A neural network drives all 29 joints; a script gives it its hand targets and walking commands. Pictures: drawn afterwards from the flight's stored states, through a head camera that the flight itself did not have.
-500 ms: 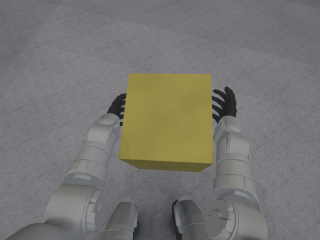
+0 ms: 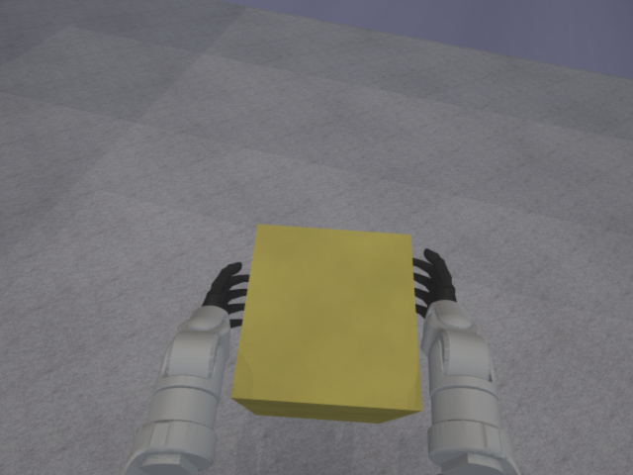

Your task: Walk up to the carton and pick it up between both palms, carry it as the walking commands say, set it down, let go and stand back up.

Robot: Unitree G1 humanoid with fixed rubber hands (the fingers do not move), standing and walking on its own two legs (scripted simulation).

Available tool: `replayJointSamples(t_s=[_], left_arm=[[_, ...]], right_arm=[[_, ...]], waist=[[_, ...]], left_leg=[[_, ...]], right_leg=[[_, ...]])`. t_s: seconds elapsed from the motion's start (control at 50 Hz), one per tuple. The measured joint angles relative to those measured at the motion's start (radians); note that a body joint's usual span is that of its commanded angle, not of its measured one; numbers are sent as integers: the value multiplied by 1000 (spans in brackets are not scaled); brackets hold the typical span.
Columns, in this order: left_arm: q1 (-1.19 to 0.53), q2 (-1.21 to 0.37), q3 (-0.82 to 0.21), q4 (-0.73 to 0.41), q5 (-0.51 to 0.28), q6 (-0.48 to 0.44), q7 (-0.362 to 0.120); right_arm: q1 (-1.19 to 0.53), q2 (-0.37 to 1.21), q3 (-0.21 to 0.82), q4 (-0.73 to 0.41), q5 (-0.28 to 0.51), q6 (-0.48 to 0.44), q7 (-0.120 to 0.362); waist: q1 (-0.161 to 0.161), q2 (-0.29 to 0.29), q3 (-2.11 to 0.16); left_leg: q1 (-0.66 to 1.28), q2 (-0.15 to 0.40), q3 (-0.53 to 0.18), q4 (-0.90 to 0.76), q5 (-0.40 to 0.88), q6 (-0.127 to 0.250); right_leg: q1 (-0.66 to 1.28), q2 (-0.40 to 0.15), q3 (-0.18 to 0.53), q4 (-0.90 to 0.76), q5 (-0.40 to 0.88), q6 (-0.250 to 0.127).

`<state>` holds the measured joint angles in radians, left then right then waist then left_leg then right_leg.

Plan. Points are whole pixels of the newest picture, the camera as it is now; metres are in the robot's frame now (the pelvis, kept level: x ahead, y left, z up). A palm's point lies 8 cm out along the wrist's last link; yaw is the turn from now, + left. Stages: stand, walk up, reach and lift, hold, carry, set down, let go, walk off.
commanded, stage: reach and lift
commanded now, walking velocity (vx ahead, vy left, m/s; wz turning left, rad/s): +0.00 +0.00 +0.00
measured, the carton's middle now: (325, 334) +0.31 -0.04 -0.05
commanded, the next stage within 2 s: hold in 1.78 s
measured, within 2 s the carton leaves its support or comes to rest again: neither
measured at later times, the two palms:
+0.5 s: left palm (211, 328) +0.28 +0.11 +0.04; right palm (459, 324) +0.26 -0.19 +0.07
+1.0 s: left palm (185, 324) +0.29 +0.14 +0.04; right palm (426, 294) +0.30 -0.15 +0.07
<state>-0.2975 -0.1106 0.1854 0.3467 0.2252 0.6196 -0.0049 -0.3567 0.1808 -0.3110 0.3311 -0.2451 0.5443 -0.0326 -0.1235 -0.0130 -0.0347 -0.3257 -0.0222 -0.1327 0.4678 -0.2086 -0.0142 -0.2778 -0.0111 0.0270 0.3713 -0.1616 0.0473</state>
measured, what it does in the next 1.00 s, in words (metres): stands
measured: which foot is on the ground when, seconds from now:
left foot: down 0.00-1.00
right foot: down 0.00-1.00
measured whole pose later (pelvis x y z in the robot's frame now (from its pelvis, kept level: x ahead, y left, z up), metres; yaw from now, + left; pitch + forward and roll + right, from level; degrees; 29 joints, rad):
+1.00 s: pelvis -0.01 -0.01 +0.00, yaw +0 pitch -5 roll -1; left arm -0.32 -0.10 0.19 0.35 0.23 0.77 0.00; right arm -0.39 0.19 -0.32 0.34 -0.26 0.71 -0.05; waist -0.03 -0.02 -0.03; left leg -0.13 -0.02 -0.13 0.42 -0.20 -0.01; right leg -0.10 -0.01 0.03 0.35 -0.17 0.04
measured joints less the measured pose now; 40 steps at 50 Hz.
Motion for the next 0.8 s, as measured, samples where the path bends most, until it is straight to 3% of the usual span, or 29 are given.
replayJointSamples(t_s=[0.2,0.42,0.6,0.8], left_arm=[[16,-3,0,-29,0,92,-3],[-1,5,0,5,0,124,-13],[-91,28,0,115,2,119,-12],[-77,31,0,85,3,131,-11]], right_arm=[[3,-1,8,-11,9,102,-7],[-2,0,-6,-11,9,161,-8],[-41,12,-62,7,-3,166,-9],[-40,13,-38,7,-10,166,-13]], waist=[[-3,-6,-2],[0,-7,-1],[37,-7,1],[92,-4,1]], left_leg=[[102,0,0,-8,2,2],[142,0,-1,-8,15,2],[148,-1,-1,-8,15,2],[160,0,0,-18,7,2]], right_leg=[[106,0,0,-15,5,-1],[134,0,0,9,6,-4],[134,0,0,23,-2,-8],[150,0,0,5,-5,-10]])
